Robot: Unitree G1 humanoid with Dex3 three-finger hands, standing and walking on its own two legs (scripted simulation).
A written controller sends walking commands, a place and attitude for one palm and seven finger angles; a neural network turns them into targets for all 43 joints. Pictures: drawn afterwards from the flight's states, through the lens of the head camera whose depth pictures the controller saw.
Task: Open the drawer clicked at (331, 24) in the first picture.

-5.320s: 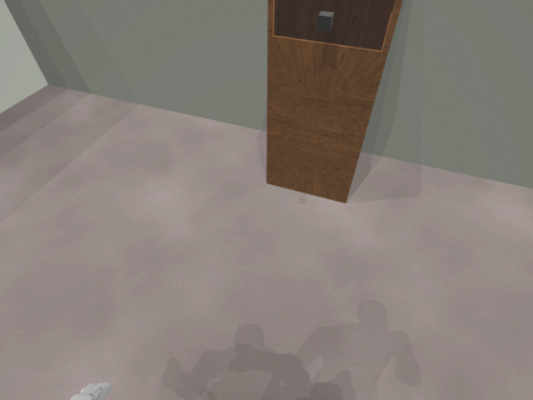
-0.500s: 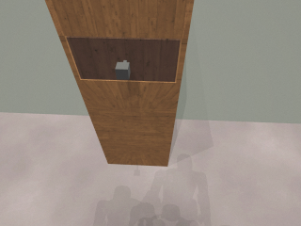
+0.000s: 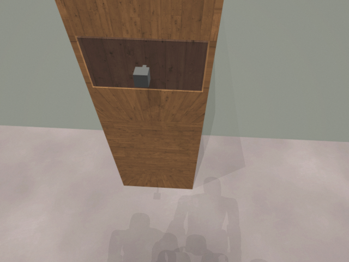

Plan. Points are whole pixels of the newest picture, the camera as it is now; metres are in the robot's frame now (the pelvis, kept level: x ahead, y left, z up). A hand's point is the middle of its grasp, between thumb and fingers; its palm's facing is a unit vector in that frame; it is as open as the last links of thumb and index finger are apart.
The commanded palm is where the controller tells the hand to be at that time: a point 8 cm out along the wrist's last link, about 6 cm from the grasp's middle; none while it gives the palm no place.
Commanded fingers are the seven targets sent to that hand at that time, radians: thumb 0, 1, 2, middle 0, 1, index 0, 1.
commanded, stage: look again from close up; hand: left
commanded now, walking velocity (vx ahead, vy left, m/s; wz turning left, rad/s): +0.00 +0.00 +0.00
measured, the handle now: (143, 73) +0.62 +0.14 +0.09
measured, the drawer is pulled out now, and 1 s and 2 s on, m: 0.00 0.00 0.00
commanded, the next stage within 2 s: shuffle to correct the standing spot in 0.42 s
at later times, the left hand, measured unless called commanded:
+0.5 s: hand out of the picture -0.01 +0.18 -0.18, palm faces +0.05 -0.98 -0.18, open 7.4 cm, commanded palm none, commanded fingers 0.00 0.90 0.90 -0.20 -0.30 -0.20 -0.30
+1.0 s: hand out of the picture -0.03 +0.13 -0.19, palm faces +0.12 -0.98 -0.13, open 7.4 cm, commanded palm none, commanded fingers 0.00 0.90 0.90 -0.20 -0.30 -0.20 -0.30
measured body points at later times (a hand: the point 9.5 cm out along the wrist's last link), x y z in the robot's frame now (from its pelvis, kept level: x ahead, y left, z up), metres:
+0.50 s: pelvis -0.01 +0.01 +0.00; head -0.02 +0.01 +0.45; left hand -0.02 +0.23 -0.16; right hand +0.00 -0.21 -0.16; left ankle +0.01 +0.10 -0.74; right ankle +0.01 -0.11 -0.74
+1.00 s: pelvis +0.04 -0.01 -0.01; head +0.04 +0.00 +0.44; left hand -0.04 +0.19 -0.17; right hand +0.03 -0.23 -0.16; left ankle +0.02 +0.09 -0.73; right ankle +0.01 -0.11 -0.74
